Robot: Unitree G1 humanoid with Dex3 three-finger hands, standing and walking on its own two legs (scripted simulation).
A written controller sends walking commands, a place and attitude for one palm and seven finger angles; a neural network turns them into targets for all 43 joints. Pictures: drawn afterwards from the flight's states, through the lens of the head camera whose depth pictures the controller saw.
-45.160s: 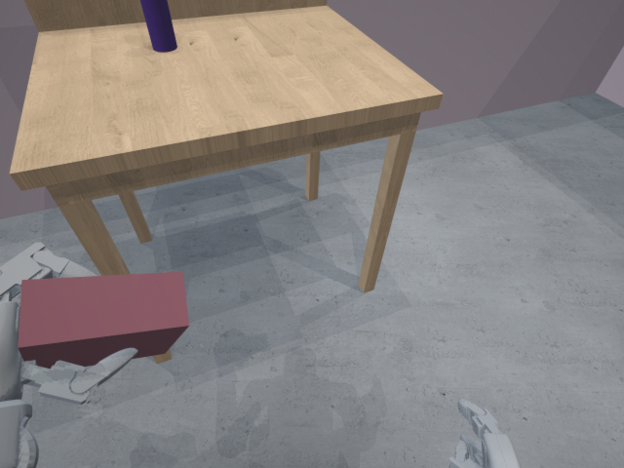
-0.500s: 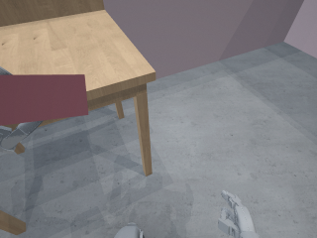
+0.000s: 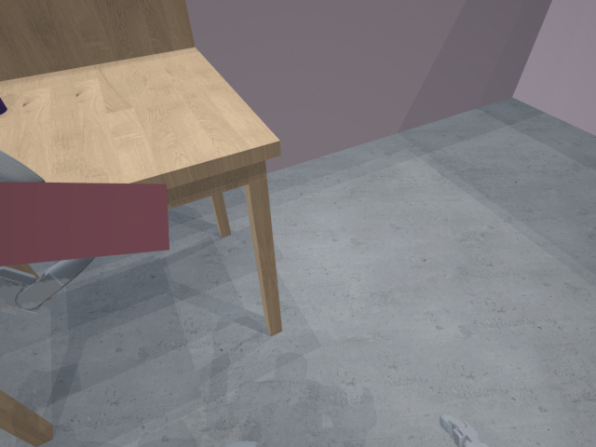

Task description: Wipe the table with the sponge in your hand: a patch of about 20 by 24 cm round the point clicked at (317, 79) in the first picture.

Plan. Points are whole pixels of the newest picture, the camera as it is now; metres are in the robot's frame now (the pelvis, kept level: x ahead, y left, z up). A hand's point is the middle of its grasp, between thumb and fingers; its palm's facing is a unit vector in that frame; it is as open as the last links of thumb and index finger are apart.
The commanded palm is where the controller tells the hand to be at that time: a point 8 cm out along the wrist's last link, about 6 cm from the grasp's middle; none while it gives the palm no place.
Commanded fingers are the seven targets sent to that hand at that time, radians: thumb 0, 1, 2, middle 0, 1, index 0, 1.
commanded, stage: stop stepping back and stand still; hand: left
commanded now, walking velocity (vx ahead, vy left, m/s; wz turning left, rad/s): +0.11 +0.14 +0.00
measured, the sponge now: (98, 219) +0.24 +0.19 +0.27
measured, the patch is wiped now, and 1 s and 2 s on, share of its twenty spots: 1.00 1.00 1.00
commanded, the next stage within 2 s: stand and wait in 0.12 s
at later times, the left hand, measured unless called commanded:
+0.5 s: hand out of the picture +0.22 +0.28 +0.28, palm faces +0.52 -0.78 -0.34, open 9.7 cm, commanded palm +0.16 +0.32 +0.29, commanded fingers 0.00 0.10 1.30 -1.20 -1.60 -1.20 -1.60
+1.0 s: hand out of the picture +0.19 +0.30 +0.28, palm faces +0.53 -0.80 -0.29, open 9.7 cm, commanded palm +0.13 +0.35 +0.29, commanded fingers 0.00 0.10 1.30 -1.20 -1.60 -1.20 -1.60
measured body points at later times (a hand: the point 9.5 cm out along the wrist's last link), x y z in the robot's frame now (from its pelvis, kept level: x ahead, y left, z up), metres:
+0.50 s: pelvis +0.00 +0.04 +0.00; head +0.00 +0.05 +0.45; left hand +0.18 +0.32 +0.30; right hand +0.18 -0.19 -0.07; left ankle +0.05 +0.17 -0.73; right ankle -0.01 -0.06 -0.73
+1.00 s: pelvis -0.02 +0.06 +0.00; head -0.03 +0.07 +0.45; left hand +0.16 +0.35 +0.29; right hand +0.15 -0.15 -0.08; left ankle +0.05 +0.17 -0.73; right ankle -0.01 -0.06 -0.73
